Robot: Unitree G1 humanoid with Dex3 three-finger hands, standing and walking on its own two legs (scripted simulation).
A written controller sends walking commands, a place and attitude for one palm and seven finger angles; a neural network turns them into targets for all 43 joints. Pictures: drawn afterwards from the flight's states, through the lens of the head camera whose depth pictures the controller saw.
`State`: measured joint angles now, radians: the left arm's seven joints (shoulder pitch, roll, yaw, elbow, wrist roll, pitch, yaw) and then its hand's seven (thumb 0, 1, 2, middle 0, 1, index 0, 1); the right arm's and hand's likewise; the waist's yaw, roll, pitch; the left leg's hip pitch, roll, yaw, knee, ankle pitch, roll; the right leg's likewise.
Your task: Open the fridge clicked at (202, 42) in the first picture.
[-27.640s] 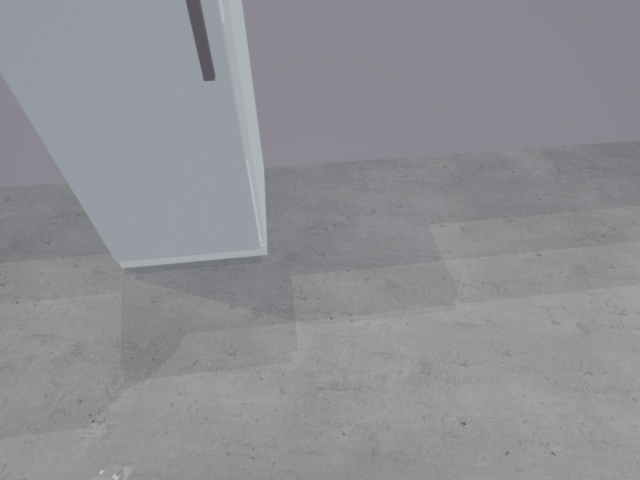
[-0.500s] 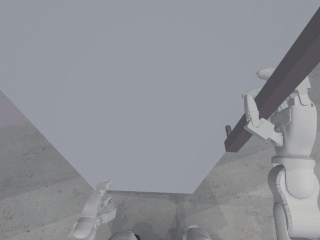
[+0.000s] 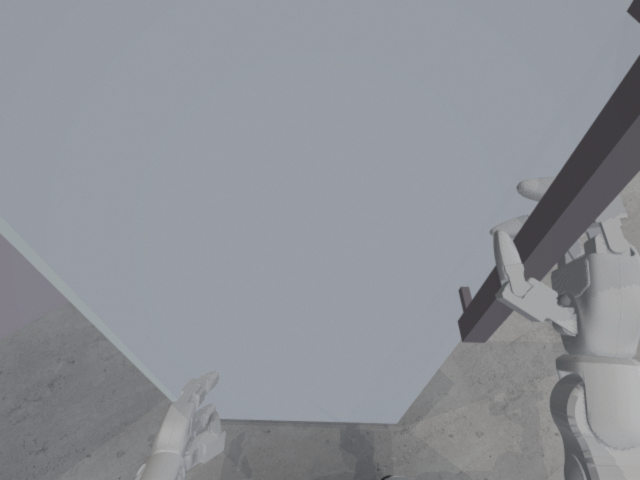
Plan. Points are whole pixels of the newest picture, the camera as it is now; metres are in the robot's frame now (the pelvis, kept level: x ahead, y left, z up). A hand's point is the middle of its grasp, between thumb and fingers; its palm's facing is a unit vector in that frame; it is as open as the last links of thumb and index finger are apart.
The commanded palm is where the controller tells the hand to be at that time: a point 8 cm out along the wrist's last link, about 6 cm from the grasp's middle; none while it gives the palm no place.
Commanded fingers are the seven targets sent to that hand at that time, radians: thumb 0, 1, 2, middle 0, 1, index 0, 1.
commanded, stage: walk backward, drawing the door open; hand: right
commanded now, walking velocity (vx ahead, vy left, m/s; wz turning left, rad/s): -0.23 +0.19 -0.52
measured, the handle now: (530, 224) +0.31 -0.16 +0.22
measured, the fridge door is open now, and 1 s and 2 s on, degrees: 42 75 71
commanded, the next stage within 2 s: stop walking and hold the door back in 0.60 s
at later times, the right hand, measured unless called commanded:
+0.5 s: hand out of the picture +0.10 -0.09 +0.20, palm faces +0.41 +0.89 -0.19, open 7.3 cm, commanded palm +0.04 -0.13 +0.19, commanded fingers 0.00 -0.90 -0.90 0.45 1.40 0.45 1.40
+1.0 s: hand out of the picture +0.01 -0.04 +0.20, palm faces +0.71 +0.68 -0.19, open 6.9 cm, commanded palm -0.01 -0.08 +0.19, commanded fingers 0.00 -0.90 -0.90 0.45 1.40 0.45 1.40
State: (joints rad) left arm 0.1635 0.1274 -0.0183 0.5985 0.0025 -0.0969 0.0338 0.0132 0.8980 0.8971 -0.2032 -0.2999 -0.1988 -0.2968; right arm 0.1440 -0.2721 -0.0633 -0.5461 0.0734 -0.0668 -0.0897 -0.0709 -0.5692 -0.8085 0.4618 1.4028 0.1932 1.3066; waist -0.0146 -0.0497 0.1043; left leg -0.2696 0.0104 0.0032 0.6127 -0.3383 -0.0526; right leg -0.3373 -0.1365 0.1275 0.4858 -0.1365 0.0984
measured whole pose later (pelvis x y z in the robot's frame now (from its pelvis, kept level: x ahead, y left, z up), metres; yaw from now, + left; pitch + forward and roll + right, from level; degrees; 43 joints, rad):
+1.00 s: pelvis -0.15 +0.28 +0.01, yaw -34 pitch -1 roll -2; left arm 0.16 0.27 0.01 0.65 0.00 -0.04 0.09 0.02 0.90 0.90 -0.20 -0.30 -0.19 -0.30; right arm -0.15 -0.30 -0.08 -0.08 0.02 -0.17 -0.10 -0.08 -0.48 -0.87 0.46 1.41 0.32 1.35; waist -0.04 0.05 0.00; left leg -0.27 0.11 0.17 0.51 -0.21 0.01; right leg -0.20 0.04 -0.08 0.57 -0.42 -0.01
